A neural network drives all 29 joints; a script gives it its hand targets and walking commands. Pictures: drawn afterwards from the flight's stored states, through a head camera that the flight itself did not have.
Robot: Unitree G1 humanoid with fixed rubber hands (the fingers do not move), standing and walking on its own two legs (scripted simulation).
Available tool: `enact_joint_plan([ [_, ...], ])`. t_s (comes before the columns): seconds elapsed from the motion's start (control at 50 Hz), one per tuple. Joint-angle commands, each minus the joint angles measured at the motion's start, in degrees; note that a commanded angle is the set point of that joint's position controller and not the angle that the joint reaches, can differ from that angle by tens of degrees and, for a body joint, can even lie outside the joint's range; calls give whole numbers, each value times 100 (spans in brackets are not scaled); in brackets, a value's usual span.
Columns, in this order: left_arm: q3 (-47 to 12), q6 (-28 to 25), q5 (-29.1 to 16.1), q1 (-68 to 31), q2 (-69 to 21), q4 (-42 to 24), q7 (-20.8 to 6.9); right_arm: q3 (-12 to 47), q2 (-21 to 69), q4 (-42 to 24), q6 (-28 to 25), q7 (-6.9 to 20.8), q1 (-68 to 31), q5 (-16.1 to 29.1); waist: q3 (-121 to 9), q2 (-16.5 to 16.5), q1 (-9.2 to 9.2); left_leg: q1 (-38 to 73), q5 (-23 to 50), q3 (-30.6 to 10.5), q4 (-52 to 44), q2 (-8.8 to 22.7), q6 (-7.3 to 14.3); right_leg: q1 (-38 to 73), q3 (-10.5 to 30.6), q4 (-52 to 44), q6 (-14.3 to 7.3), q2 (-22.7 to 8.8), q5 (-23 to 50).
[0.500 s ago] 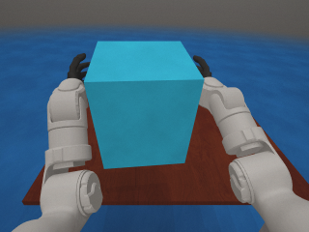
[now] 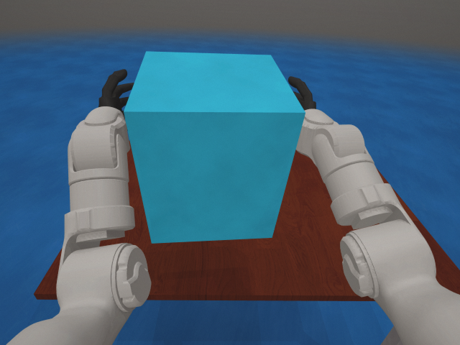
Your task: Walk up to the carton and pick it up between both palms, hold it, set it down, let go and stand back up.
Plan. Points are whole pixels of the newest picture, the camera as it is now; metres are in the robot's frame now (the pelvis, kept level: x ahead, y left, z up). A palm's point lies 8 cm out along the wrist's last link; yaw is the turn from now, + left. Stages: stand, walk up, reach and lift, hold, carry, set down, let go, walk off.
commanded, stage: hold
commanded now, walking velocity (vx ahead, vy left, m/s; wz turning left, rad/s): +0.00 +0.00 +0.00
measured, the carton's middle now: (211, 148) +0.38 +0.01 +0.24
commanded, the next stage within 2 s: set down in 1.50 s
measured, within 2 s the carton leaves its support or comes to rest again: neither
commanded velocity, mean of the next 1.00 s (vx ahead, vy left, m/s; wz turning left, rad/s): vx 0.00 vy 0.00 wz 0.00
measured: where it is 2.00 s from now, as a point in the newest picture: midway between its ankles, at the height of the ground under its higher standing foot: outside the picture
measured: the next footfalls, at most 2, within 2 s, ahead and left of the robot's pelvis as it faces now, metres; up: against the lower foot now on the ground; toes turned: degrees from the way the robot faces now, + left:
none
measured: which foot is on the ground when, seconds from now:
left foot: down 0.00-1.00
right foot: down 0.00-1.00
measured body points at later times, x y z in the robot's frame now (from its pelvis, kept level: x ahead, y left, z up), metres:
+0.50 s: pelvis +0.00 +0.00 +0.00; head -0.09 +0.03 +0.44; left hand +0.39 +0.17 +0.30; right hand +0.38 -0.14 +0.29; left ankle +0.02 +0.13 -0.75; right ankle -0.01 -0.12 -0.75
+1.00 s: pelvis +0.00 +0.00 +0.00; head -0.09 +0.02 +0.44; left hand +0.38 +0.16 +0.30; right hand +0.38 -0.15 +0.29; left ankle +0.02 +0.13 -0.75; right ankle -0.01 -0.12 -0.75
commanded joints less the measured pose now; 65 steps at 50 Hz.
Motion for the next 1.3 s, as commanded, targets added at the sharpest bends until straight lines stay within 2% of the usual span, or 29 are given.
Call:
enact_joint_plan([
  [0.0,-2184,-245,-872,-3589,-3283,-149,-817,1145,3563,-1840,-138,617,-4432,732,-1482,157,11,637,1322,21,-76,-557,-174,157,158,-105,307,412,1206],
  [0.04,-2248,-233,-927,-3469,-3395,-103,-826,1191,3575,-2011,-169,622,-4504,796,-1491,208,-11,579,1312,43,-77,-550,-154,177,223,-106,273,384,1223],
  [0.08,-2242,-232,-944,-3562,-3395,-84,-833,1099,3509,-1843,-152,626,-4476,735,-1473,266,-52,569,1239,-2,-95,-534,-190,164,176,-136,234,394,1062],
  [0.14,-2268,-300,-1060,-3752,-3443,-302,-803,1133,3659,-1992,-175,654,-4581,813,-1688,90,1,626,1408,24,-51,-536,-186,198,180,-82,248,421,1209],
  [0.16,-2270,-312,-1044,-3855,-3383,-290,-790,1146,3637,-1792,-145,663,-4525,789,-1579,172,-41,644,1274,9,-81,-529,-206,46,166,-97,238,414,1066],
  [0.18,-2291,-301,-1007,-3801,-3428,-221,-778,1107,3631,-1776,-156,669,-4469,802,-1530,296,-5,653,1265,6,-75,-528,-217,30,149,-121,230,428,942],
  [0.22,-2397,-285,-1008,-3853,-3507,-210,-769,980,3520,-1683,-159,697,-4519,722,-1445,501,-141,596,1233,-12,-80,-495,-273,-56,160,-143,180,421,845],
  [0.24,-2396,-279,-993,-3811,-3562,-204,-760,978,3482,-1728,-175,703,-4517,732,-1577,523,-152,674,1199,-26,-89,-477,-295,-7,158,-138,173,444,837],
  [0.28,-2441,-295,-1048,-3823,-3506,-254,-757,998,3553,-1684,-178,717,-4509,730,-1556,437,-131,610,1184,-38,-101,-482,-297,25,131,-120,167,458,826],
  [0.32,-2345,-314,-1026,-3872,-3468,-155,-751,1021,3634,-1616,-170,749,-4598,705,-1531,350,-25,494,1018,4,-153,-506,-244,21,138,-123,197,435,713],
  [0.36,-2353,-366,-1066,-3945,-3473,-276,-720,1106,3703,-1759,-206,752,-4665,763,-1780,298,-16,588,1269,14,-87,-514,-230,167,162,-72,211,442,971],
  [0.4,-2218,-323,-988,-3878,-3407,2,-722,977,3542,-1400,-159,767,-4563,741,-1362,385,27,497,1081,-32,-173,-479,-221,-3,126,-148,176,434,702],
  [0.46,-2264,-321,-942,-3899,-3486,18,-727,894,3548,-1345,-208,785,-4584,689,-1482,394,-49,544,995,-38,-205,-441,-210,8,135,-140,154,441,606],
  [0.48,-2327,-340,-1002,-3888,-3511,-93,-723,923,3559,-1386,-224,788,-4528,713,-1517,472,-60,532,1197,-18,-147,-461,-253,12,141,-125,143,433,766],
  [0.52,-2205,-318,-958,-3813,-3410,152,-732,959,3548,-1430,-210,749,-4625,697,-1421,323,-39,535,1113,-20,-143,-488,-234,24,152,-146,185,417,785],
  [0.54,-2330,-347,-1051,-3965,-3522,26,-742,885,3551,-1494,-233,741,-4681,715,-1447,368,-114,520,1134,-30,-144,-469,-228,15,134,-140,171,428,755],
  [0.58,-2232,-354,-1023,-3813,-3523,-4,-731,962,3610,-1546,-216,714,-4591,744,-1604,344,-84,607,1313,-8,-101,-512,-226,92,151,-131,188,418,982],
  [0.6,-2200,-338,-996,-3741,-3391,57,-753,1074,3651,-1709,-235,685,-4636,780,-1609,224,-38,570,1348,-9,-66,-530,-178,121,162,-143,263,406,1100],
  [0.62,-2148,-329,-937,-3609,-3351,104,-777,1070,3595,-1542,-198,667,-4524,756,-1440,228,7,486,1340,26,-90,-558,-175,202,202,-151,266,391,1114],
  [0.66,-2185,-345,-932,-3758,-3396,55,-792,1071,3622,-1557,-214,673,-4631,788,-1449,238,10,521,1265,38,-133,-541,-186,154,159,-150,231,407,987],
  [0.68,-2062,-350,-902,-3775,-3336,105,-803,1094,3658,-1633,-228,669,-4716,793,-1453,139,48,470,1234,36,-118,-560,-163,134,160,-147,264,396,991],
  [0.7,-2167,-355,-910,-3784,-3312,-7,-795,1162,3711,-1725,-239,664,-4723,838,-1573,208,61,541,1322,41,-92,-563,-167,222,179,-122,279,408,1100],
  [0.76,-2254,-357,-1032,-3895,-3401,-136,-787,1137,3713,-1789,-230,650,-4668,842,-1666,224,-10,570,1339,17,-52,-551,-193,153,181,-125,249,406,1092],
  [0.78,-2520,-318,-1159,-3431,-3756,-215,-738,1206,3591,-2319,-306,613,-4663,905,-2080,330,-146,706,1340,25,-46,-546,-157,280,228,-170,272,399,1186],
  [0.8,-2425,-321,-1071,-3473,-3567,-210,-701,1200,3678,-2104,-246,593,-4523,826,-1650,157,-145,630,1347,36,-105,-529,-146,176,143,-127,308,439,1216],
  [0.82,-2389,-287,-1027,-3406,-3602,-191,-708,1200,3615,-2020,-219,595,-4407,816,-1568,252,-116,589,1175,42,-159,-544,-144,149,180,-185,296,391,987],
  [0.88,-2375,-263,-991,-3521,-3563,-212,-724,1118,3680,-1912,-205,645,-4452,731,-1397,232,-52,471,964,30,-254,-499,-110,83,171,-205,256,402,650],
  [1.02,-2434,-243,-994,-3531,-3576,-318,-682,1204,3707,-1926,-187,653,-4444,809,-1503,277,-12,588,1193,29,-175,-495,-140,109,176,-163,270,420,845],
  [1.28,-2472,-166,-945,-3387,-3557,-478,-758,1242,3652,-2052,-144,622,-4327,829,-1467,267,-65,660,1387,41,-145,-502,-181,243,171,-137,280,426,1118],
])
